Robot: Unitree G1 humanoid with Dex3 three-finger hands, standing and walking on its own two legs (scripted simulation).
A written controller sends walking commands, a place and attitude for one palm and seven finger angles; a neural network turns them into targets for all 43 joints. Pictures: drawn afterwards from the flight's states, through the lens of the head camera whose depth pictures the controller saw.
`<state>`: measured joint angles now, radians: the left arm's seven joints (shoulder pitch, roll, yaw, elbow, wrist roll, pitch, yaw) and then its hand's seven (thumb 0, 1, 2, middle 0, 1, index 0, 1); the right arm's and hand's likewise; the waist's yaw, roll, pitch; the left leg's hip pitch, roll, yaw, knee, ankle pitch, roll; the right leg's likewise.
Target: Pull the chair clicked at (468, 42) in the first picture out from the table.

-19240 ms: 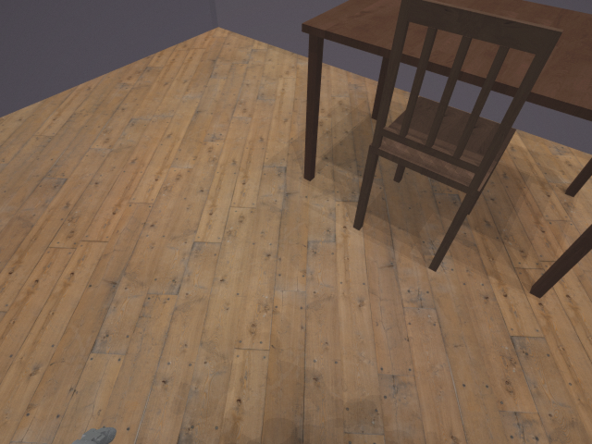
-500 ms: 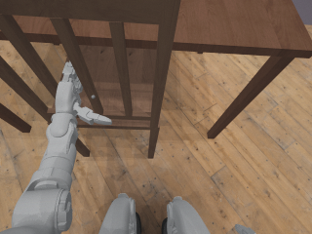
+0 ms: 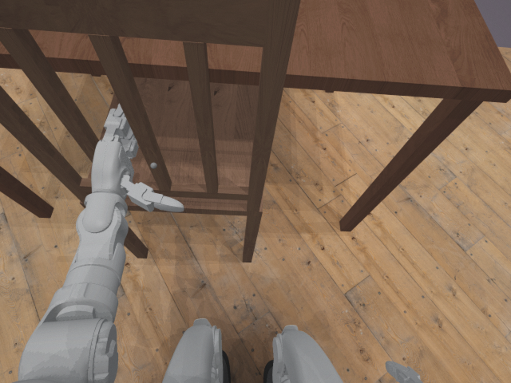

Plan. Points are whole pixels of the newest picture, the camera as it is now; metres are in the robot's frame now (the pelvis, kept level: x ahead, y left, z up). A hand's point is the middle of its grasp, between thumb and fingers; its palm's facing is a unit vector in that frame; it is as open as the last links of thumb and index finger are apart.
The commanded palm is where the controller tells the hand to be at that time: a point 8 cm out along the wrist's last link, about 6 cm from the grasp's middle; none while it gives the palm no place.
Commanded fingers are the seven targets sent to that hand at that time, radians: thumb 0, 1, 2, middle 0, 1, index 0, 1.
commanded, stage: hook a spindle and tug to test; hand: left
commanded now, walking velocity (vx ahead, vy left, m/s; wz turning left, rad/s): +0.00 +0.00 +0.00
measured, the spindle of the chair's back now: (144, 133) +0.47 +0.16 +0.06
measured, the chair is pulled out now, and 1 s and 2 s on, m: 0.00 0.00 0.07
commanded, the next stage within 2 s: step backward, pulling the chair out in 1.34 s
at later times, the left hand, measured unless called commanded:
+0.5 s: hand (159, 166) +0.44 +0.14 +0.02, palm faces -0.03 -1.00 -0.03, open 9.6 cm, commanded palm +0.42 +0.19 +0.02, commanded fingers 0.00 0.56 0.76 -0.50 -1.45 -0.50 -1.45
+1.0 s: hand (161, 167) +0.44 +0.14 +0.02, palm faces -0.01 -1.00 -0.02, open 5.3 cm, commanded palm +0.40 +0.19 +0.02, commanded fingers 0.00 0.90 0.90 -0.50 -1.45 -0.50 -1.45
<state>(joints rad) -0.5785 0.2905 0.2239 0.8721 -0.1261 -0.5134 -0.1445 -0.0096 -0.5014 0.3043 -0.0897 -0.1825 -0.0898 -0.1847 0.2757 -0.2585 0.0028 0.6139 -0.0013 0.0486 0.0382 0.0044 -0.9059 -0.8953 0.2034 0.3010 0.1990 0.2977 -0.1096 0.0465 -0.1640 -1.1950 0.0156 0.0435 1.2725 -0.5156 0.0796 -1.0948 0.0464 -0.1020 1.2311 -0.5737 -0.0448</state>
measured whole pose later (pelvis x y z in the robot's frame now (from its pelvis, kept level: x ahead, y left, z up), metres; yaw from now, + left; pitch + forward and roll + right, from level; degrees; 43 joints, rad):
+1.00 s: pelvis +0.01 +0.00 +0.00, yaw -1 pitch +25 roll -3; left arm -0.49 0.26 0.21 0.77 -0.13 -0.48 -0.08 0.02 0.74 0.79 -0.42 -1.40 -0.41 -1.45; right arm 0.29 -0.25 0.00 0.59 0.00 0.07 0.05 0.01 -0.91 -0.90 0.20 0.30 0.20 0.30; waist -0.12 0.05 -0.17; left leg -1.17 0.02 0.06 1.25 -0.52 0.08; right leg -1.08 0.05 -0.08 1.22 -0.58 -0.04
